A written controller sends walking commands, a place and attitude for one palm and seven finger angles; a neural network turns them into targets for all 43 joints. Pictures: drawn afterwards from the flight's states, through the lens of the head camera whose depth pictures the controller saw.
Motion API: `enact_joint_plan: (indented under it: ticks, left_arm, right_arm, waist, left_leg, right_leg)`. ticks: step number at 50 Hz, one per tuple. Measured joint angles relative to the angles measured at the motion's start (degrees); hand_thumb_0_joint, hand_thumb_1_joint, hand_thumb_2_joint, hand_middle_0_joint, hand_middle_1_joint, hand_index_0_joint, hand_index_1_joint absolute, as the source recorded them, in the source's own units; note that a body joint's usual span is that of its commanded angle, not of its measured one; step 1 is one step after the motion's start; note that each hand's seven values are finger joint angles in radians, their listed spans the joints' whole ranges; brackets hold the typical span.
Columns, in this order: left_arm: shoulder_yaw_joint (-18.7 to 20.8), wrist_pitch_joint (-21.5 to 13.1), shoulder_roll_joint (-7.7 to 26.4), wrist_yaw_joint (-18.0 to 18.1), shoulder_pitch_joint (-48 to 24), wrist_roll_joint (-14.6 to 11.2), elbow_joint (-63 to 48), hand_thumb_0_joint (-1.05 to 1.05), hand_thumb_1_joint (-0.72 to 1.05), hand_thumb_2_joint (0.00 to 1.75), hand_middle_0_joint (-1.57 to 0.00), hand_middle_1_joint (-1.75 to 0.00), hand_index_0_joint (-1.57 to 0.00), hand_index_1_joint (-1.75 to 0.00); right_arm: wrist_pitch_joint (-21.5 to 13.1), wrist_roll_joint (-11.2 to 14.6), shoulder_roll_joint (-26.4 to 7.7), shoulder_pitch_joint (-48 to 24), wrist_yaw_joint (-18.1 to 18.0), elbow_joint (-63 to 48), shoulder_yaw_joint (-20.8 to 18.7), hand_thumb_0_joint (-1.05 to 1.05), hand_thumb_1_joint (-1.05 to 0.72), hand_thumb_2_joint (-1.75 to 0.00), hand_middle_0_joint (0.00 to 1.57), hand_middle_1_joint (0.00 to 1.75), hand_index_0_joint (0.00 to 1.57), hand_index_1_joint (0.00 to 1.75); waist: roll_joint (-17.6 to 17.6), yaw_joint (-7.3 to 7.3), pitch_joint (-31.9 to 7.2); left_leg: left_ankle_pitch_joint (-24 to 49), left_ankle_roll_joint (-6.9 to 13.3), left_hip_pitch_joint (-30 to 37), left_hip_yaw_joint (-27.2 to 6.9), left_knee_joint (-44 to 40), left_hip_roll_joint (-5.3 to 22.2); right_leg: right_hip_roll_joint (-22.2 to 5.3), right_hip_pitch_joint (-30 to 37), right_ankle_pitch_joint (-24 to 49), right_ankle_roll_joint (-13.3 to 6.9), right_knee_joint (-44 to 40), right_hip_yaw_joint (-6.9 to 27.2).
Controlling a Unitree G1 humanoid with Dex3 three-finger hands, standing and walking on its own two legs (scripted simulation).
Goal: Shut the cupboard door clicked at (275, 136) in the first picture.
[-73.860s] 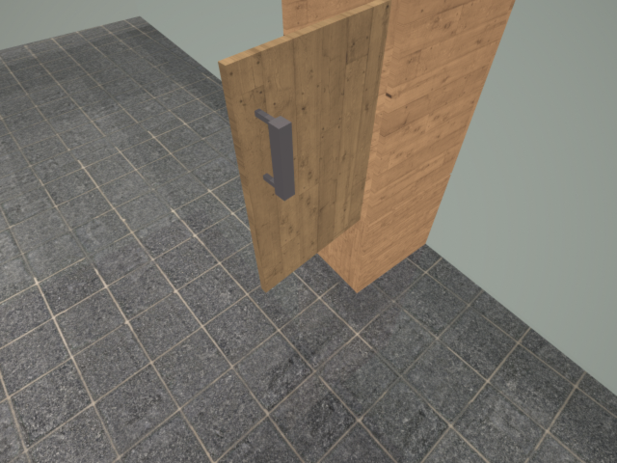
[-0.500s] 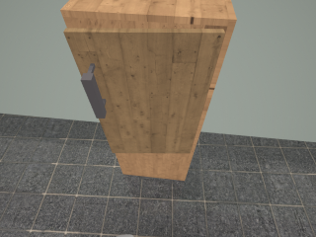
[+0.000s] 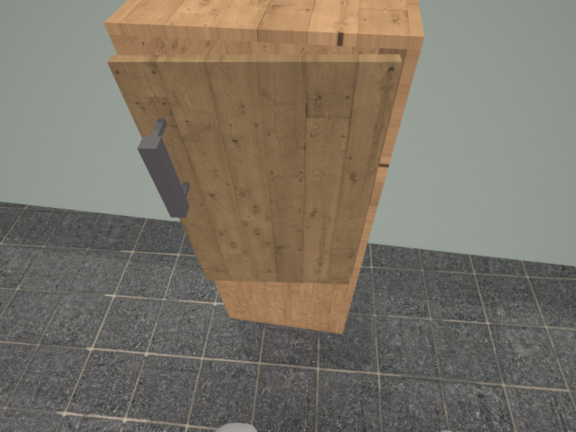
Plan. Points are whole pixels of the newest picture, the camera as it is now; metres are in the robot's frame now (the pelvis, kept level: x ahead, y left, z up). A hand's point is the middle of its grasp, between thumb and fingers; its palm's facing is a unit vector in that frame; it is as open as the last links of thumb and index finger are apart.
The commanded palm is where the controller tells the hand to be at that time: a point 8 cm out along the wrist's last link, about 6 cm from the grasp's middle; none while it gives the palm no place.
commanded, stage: come to a stop and stand still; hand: left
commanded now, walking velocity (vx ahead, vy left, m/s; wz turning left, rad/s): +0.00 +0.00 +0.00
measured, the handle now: (170, 170) +0.46 +0.22 +0.09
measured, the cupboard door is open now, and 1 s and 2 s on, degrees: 6 6 6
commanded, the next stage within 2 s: look again from close up in 0.70 s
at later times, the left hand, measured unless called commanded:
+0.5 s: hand out of the picture -0.02 +0.19 -0.17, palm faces +0.03 -0.99 -0.16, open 7.4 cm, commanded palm none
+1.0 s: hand out of the picture -0.03 +0.20 -0.17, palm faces +0.01 -0.98 -0.18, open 7.4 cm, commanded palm none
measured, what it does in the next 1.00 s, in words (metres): steps on the spot: left foot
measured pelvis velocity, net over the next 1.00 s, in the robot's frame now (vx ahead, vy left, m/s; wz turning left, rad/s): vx -0.03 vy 0.04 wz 0.00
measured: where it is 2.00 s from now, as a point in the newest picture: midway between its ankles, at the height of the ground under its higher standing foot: outside the picture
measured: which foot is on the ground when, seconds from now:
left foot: up 0.00-0.12, down 0.14-1.00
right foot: down 0.00-1.00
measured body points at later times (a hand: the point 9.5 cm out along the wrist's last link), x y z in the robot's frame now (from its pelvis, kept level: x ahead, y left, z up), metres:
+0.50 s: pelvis -0.03 +0.02 +0.01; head -0.02 +0.03 +0.46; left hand -0.02 +0.24 -0.16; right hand -0.04 -0.20 -0.15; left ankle -0.04 +0.14 -0.74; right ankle -0.03 -0.09 -0.74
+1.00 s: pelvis -0.03 +0.04 +0.00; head -0.02 +0.03 +0.45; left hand -0.03 +0.26 -0.16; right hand -0.02 -0.18 -0.16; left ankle -0.04 +0.14 -0.74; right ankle -0.03 -0.09 -0.73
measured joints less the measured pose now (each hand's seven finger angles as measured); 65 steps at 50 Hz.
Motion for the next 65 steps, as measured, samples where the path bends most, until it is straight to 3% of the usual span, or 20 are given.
enact_joint_plan:
  ticks: [3,5,7,8,12,18,40,44,51,65]
  left_arm:
    - [-0.3,-0.2,-0.2,-0.1,0.2,-0.1,0.6,0.01,0.9,0.9,-0.2,-0.3,-0.2,-0.3]
    - [-0.4,-0.3,-0.3,-0.1,0.1,-0.3,1.1,0.01,0.9,0.9,-0.2,-0.3,-0.2,-0.3]
    - [-0.6,-0.3,-0.6,-0.1,0.0,-0.8,1.7,0.01,0.9,0.9,-0.2,-0.3,-0.2,-0.3]
    - [-0.6,-0.2,-0.8,-0.1,-0.5,-1.0,2.2,0.01,0.9,0.9,-0.2,-0.3,-0.2,-0.3]
    - [-0.5,0.3,-0.5,-0.1,-1.3,-1.2,3.8,0.01,0.91,0.9,-0.2,-0.3,-0.2,-0.3]
    - [-0.9,0.0,-0.4,-0.5,-0.7,-1.3,6.0,0.01,0.92,0.9,-0.2,-0.3,-0.2,-0.3]
    - [-1.5,-0.6,-3.5,-0.2,3.9,-1.2,8.8,0.01,0.91,0.9,-0.19,-0.3,-0.2,-0.3]
    - [-2.7,-2.2,-4.1,0.5,4.3,-0.9,7.7,0.01,0.9,0.9,-0.19,-0.3,-0.2,-0.3]
    - [-2.9,-2.1,-3.0,0.3,4.2,-0.9,6.3,0.01,0.9,0.9,-0.2,-0.3,-0.2,-0.3]
    - [-2.5,-1.7,-0.8,0.0,1.5,-1.0,4.9,0.01,0.9,0.9,-0.19,-0.3,-0.2,-0.3]
  right_arm:
    - [-0.3,0.2,0.4,1.1,0.1,1.1,0.4,0.0,-0.9,-0.9,0.2,0.3,0.2,0.3]
    - [-0.8,0.3,0.8,2.1,0.1,2.0,0.8,0.0,-0.9,-0.9,0.2,0.3,0.19,0.3]
    - [-1.6,0.2,0.9,3.5,0.0,3.0,1.3,0.0,-0.9,-0.9,0.2,0.3,0.19,0.3]
    - [-2.0,0.0,1.2,4.1,-0.1,3.9,1.4,0.0,-0.9,-0.9,0.2,0.3,0.19,0.3]
    - [-2.3,-0.2,3.1,6.0,-0.3,7.0,2.5,0.0,-0.9,-0.9,0.2,0.3,0.19,0.3]
    - [-2.9,-0.3,4.7,8.8,-0.4,8.8,3.2,0.0,-0.9,-0.9,0.2,0.3,0.2,0.3]
    - [-4.1,-0.1,6.5,12.6,-0.9,9.9,3.3,0.0,-0.9,-0.9,0.2,0.3,0.2,0.3]
    - [-4.2,-0.4,5.2,11.9,0.1,7.2,3.4,0.0,-0.9,-0.9,0.2,0.3,0.2,0.3]
    - [-5.1,-0.7,3.3,11.7,-0.2,4.9,3.6,0.01,-0.92,-0.9,0.2,0.3,0.2,0.3]
    - [-5.5,-0.6,2.2,9.3,0.0,5.6,4.1,0.01,-0.91,-0.9,0.2,0.3,0.2,0.3]
  waist:
    - [-1.0,-0.31,-0.2]
    - [-1.6,-0.49,-0.5]
    - [-1.1,-0.8,-1.0]
    - [-1.1,-0.92,-1.1]
    - [-3.2,-0.1,-1.4]
    - [-3.3,-0.45,-2.5]
    - [-3.3,-0.79,-2.6]
    - [-1.6,-1.05,-2.4]
    - [-0.1,-1.02,-3.5]
    - [-0.5,-0.68,-3.2]
  left_leg:
    - [1.0,-0.3,2.4,0.5,-3.3,0.2]
    - [4.8,-0.4,5.5,0.9,-10.6,0.7]
    - [13.3,-0.1,9.3,0.5,-19.7,1.8]
    - [12.2,-0.1,10.2,0.2,-21.2,2.1]
    - [11.9,0.0,11.8,0.7,-23.2,1.8]
    - [14.3,0.4,13.3,1.3,-26.6,1.7]
    - [15.5,1.7,13.4,2.7,-28.2,0.4]
    - [12.8,1.9,9.4,2.4,-22.2,0.8]
    - [10.9,2.9,9.3,2.8,-19.8,-0.6]
    - [12.1,2.6,12.1,3.6,-23.7,-0.9]
  right_leg:
    - [-0.1,0.5,1.4,0.0,-1.9,0.0]
    - [-0.1,0.4,1.8,0.1,-2.2,-0.2]
    - [0.7,0.0,1.6,0.5,-1.5,-1.0]
    - [0.9,0.1,1.4,0.7,-1.3,-1.5]
    - [0.6,2.2,4.1,1.0,-4.9,-0.9]
    - [0.6,3.8,6.5,1.4,-8.9,-0.4]
    - [-0.6,3.1,7.5,2.6,-9.4,1.1]
    - [-0.3,0.4,6.1,2.9,-5.9,0.7]
    - [-1.7,-0.8,3.0,3.6,-1.3,1.1]
    - [-1.9,0.4,3.0,3.4,-2.4,2.0]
